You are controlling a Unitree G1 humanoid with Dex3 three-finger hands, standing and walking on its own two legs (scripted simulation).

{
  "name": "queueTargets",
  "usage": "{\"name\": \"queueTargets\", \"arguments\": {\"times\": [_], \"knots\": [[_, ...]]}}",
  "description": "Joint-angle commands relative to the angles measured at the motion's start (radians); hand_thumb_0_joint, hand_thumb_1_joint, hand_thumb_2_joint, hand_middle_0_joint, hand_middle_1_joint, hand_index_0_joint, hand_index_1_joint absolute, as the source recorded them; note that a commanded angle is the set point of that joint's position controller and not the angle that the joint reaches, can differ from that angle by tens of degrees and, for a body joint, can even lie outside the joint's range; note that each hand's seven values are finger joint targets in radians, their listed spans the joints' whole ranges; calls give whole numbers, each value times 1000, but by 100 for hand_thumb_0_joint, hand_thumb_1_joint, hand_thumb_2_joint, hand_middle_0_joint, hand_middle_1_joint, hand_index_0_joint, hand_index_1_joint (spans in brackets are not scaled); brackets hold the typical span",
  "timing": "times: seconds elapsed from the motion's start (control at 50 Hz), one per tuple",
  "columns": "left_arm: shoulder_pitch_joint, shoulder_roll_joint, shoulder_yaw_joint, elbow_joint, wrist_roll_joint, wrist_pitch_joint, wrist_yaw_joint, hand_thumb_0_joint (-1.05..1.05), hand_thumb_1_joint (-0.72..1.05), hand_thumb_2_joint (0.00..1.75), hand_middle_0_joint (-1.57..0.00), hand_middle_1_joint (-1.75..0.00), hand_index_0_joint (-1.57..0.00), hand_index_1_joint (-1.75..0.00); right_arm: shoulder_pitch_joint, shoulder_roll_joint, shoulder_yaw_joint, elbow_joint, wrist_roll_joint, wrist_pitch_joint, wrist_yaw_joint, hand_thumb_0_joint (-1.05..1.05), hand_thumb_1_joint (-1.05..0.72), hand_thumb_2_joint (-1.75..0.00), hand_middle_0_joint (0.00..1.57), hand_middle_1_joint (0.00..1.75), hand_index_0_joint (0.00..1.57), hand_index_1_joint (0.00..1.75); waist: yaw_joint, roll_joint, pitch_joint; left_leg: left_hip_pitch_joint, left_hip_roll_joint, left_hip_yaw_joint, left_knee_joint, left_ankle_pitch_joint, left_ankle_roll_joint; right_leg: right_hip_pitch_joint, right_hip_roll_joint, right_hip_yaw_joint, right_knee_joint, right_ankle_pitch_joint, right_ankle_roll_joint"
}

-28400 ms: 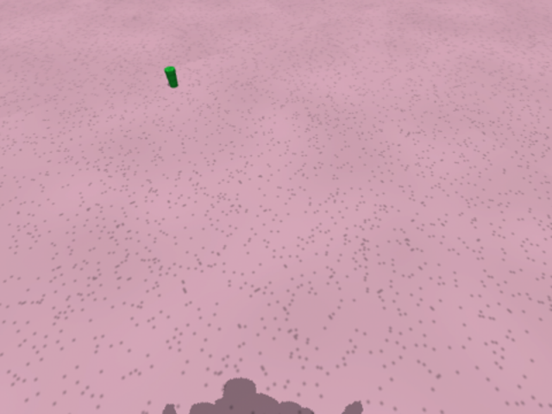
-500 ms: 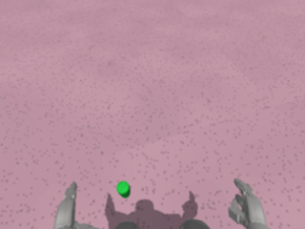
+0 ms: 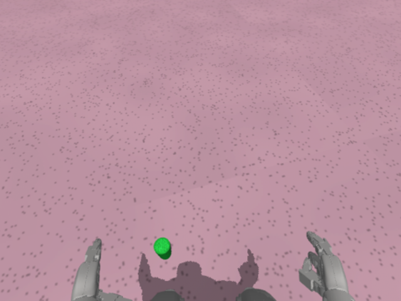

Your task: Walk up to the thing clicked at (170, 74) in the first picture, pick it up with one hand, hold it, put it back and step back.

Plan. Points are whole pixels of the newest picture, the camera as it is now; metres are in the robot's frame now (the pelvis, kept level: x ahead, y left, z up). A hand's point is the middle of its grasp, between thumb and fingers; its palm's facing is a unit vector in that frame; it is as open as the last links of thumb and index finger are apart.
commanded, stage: home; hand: left
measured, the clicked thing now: (163, 249) +0.40 +0.19 -0.66
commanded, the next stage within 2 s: stand in 0.40 s
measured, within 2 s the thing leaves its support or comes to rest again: neither
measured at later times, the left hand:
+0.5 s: hand (120, 278) +0.17 +0.18 -0.06, palm faces +0.11 -0.95 -0.29, open 17.3 cm
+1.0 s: hand (113, 291) +0.16 +0.20 -0.09, palm faces -0.02 -0.94 -0.33, open 8.4 cm
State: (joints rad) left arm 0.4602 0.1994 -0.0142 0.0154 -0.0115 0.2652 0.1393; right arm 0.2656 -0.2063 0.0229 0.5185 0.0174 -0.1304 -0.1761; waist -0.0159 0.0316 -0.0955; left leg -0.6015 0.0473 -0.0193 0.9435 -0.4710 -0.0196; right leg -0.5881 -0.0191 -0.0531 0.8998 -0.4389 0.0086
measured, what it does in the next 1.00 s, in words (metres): stands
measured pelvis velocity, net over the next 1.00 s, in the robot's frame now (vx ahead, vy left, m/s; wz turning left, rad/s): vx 0.00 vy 0.00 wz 0.01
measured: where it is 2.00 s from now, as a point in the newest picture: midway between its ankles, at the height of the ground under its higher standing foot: outside the picture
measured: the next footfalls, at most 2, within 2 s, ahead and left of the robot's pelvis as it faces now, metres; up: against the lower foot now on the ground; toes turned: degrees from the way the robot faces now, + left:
none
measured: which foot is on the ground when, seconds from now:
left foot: down 0.00-1.00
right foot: down 0.00-1.00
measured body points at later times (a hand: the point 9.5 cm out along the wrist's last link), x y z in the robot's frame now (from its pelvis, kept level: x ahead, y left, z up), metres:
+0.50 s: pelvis +0.01 +0.00 +0.00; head +0.03 +0.00 +0.45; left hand +0.16 +0.23 -0.04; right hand +0.17 -0.24 -0.07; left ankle +0.00 +0.13 -0.69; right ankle +0.01 -0.13 -0.69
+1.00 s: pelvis +0.00 +0.00 +0.01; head +0.03 +0.00 +0.46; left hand +0.15 +0.25 -0.07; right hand +0.15 -0.25 -0.10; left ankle +0.00 +0.13 -0.69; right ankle +0.01 -0.13 -0.69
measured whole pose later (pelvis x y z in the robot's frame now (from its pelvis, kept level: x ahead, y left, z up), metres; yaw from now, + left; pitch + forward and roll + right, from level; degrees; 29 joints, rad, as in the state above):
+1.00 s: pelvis +0.00 +0.00 +0.01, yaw +0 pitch +3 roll +0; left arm 0.27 0.27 -0.02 0.43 0.06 0.08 0.04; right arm 0.17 -0.25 0.01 0.73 -0.07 -0.04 -0.06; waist 0.01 0.00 -0.01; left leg -0.48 0.02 0.00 0.86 -0.44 -0.01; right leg -0.49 -0.04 -0.04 0.87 -0.43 0.00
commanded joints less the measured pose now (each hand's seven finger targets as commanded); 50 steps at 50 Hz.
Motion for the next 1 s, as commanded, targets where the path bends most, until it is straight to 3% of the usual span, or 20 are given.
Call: {"name": "queueTargets", "arguments": {"times": [0.0,0.1,0.28,0.36,0.48,0.52,0.54,0.66,0.68,0.74,0.82,0.84,0.86,0.88,0.9,0.94,0.98], "knots": [[-33,100,61,-188,11,-54,8,0,-53,7,-5,-6,-5,-6,-62,-119,-51,-153,-8,-59,-13,0,-90,-90,20,30,20,30,-4,-1,-108,61,-38,14,-156,195,21,77,33,-17,-145,166,-14],[-35,97,56,-183,11,-52,8,0,-54,6,-5,-6,-5,-6,-60,-122,-51,-155,-7,-59,-13,0,-90,-90,20,30,20,30,-8,-21,-95,59,-36,14,-157,189,23,68,33,-18,-149,161,-12],[-8,102,68,-181,12,-47,10,0,-54,6,-5,-6,-5,-6,-57,-118,-53,-155,-8,-56,-13,0,-90,-90,20,30,20,30,2,-10,-121,68,-36,16,-141,256,21,92,31,-18,-138,223,-13],[-13,97,63,-180,13,-47,8,0,-54,6,-5,-6,-5,-6,-44,-121,-57,-149,-11,-53,-15,0,-90,-90,20,30,20,30,-9,-12,-132,84,-35,21,-129,304,20,99,31,-18,-133,275,-11],[-38,108,68,-191,10,-46,8,0,-52,7,-5,-6,-5,-6,-58,-116,-50,-154,-9,-52,-15,0,-90,-90,20,30,20,30,-2,-9,-99,59,-41,24,-139,231,24,86,24,-13,-150,212,-7],[-20,99,65,-188,12,-43,8,0,-36,23,-20,-22,-20,-22,-50,-120,-56,-152,-10,-53,-16,0,-90,-90,20,30,20,30,-5,5,-130,81,-37,20,-140,263,20,92,29,-16,-137,235,-12],[-17,95,56,-189,12,-43,7,0,-28,31,-20,-30,-20,-30,-52,-122,-56,-155,-10,-52,-15,0,-90,-90,20,30,20,30,-7,-4,-122,80,-35,16,-142,271,19,91,30,-20,-135,238,-13],[-25,94,59,-172,12,-43,8,0,20,79,-20,-30,-20,-30,-57,-119,-54,-155,-9,-52,-14,0,-90,-90,20,30,20,30,-12,-47,-103,62,-37,21,-133,243,26,85,27,-14,-149,225,-6],[-40,110,67,-195,10,-42,9,0,28,87,-20,-30,-20,-30,-55,-118,-51,-154,-8,-52,-13,0,-90,-90,20,30,20,30,-1,-6,-94,59,-41,24,-140,222,24,75,24,-12,-151,202,-9],[-36,92,54,-200,10,-43,8,0,52,90,-20,-30,-20,-30,-63,-118,-52,-157,-9,-54,-13,0,-90,-90,20,30,20,30,-2,0,-93,63,-36,17,-156,200,21,71,29,-19,-146,173,-14],[-29,105,68,-198,12,-45,9,0,84,90,-20,-30,-20,-30,-55,-118,-53,-158,-10,-54,-17,0,-90,-90,20,30,20,30,-4,-17,-126,67,-38,20,-139,227,25,86,27,-13,-148,202,-11],[-28,111,70,-189,10,-43,9,0,90,90,-20,-30,-20,-30,-62,-117,-50,-159,-9,-54,-17,0,-90,-90,20,30,20,30,2,-14,-93,50,-42,25,-142,207,24,76,24,-13,-155,185,-10],[-211,236,105,162,102,-163,-41,0,90,90,-20,-30,-20,-30,-116,-251,-90,55,-123,18,43,0,-90,-90,20,30,20,30,22,-89,61,93,-5,-31,-184,288,51,155,-63,88,-199,191,-77],[-184,244,112,254,114,-209,-69,0,90,90,-20,-30,-20,-30,-92,-248,-99,104,-132,44,74,0,-90,-90,20,30,20,30,24,-100,-24,139,4,-12,-175,331,76,207,-81,113,-185,278,-101],[-167,262,106,287,105,-239,-87,0,90,90,-20,-30,-20,-30,-97,-257,-106,103,-125,60,92,0,-90,-90,20,30,20,30,22,-69,-18,158,-4,-36,-185,303,88,183,-75,124,-200,255,-105],[-197,259,92,373,80,-273,-103,0,90,90,-20,-30,-20,-30,-99,-234,-104,130,-90,66,123,0,-90,-90,20,30,20,30,21,-58,-51,210,-10,-25,-210,311,81,233,-92,138,-215,272,-100],[-237,262,89,458,65,-284,-111,0,90,90,-20,-30,-20,-30,-107,-224,-105,162,-68,70,146,0,-90,-90,20,30,20,30,24,-104,-29,225,-21,-21,-236,249,71,236,-103,148,-284,223,-89]]}}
